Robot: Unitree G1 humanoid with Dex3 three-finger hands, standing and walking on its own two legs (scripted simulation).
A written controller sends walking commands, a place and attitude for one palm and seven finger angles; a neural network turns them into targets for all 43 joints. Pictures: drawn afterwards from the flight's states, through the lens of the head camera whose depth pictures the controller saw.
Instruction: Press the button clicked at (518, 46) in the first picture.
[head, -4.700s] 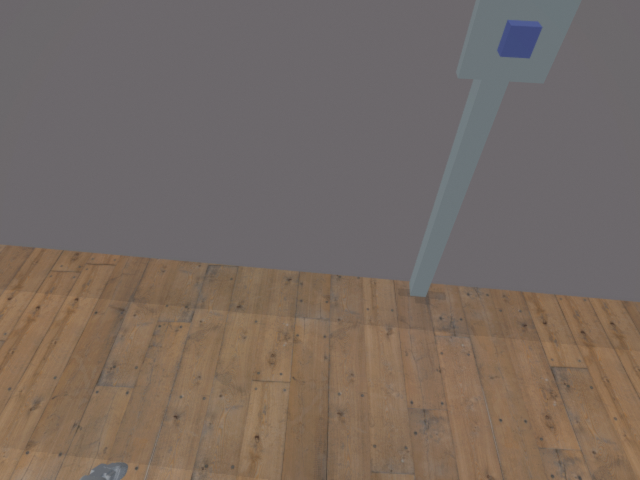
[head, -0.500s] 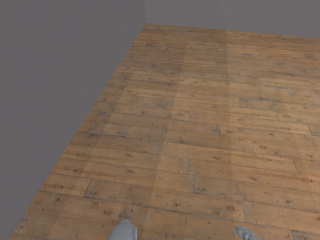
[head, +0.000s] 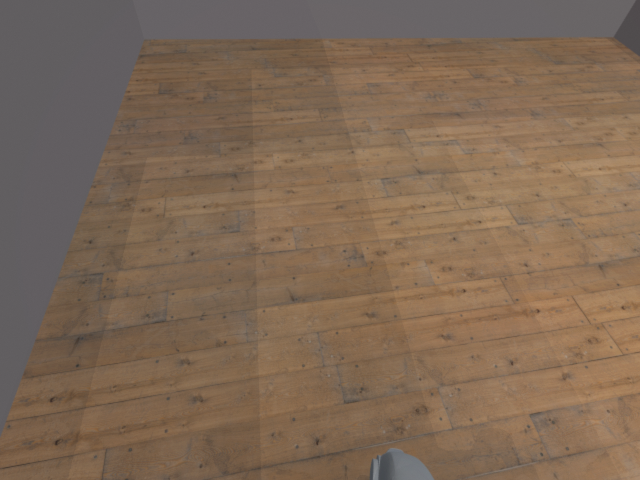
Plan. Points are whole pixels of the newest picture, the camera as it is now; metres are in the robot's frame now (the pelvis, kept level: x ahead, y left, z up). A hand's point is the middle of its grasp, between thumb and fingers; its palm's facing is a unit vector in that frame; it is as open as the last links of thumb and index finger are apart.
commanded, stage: turn to face it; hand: left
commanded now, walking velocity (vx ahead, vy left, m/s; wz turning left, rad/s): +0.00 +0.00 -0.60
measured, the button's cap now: out of the picture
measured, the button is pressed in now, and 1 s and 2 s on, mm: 0 0 0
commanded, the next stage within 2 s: none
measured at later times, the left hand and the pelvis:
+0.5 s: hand (228, 473) +0.16 +0.14 -0.18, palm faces +0.09 -0.99 -0.12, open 7.3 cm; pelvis +0.05 -0.02 -0.02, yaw +6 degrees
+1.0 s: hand out of the picture +0.05 +0.17 -0.16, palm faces +0.38 -0.88 -0.30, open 7.4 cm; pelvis +0.03 -0.07 -0.01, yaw +22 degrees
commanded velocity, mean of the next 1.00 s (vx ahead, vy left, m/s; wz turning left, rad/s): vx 0.00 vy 0.00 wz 0.56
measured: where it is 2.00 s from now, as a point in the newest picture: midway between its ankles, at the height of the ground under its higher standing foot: outside the picture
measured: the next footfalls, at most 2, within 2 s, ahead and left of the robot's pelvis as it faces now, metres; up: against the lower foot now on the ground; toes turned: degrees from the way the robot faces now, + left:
right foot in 0.14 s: +0.10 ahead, -0.15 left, +0.00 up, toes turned -12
left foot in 0.50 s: +0.10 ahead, +0.09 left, +0.00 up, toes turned +15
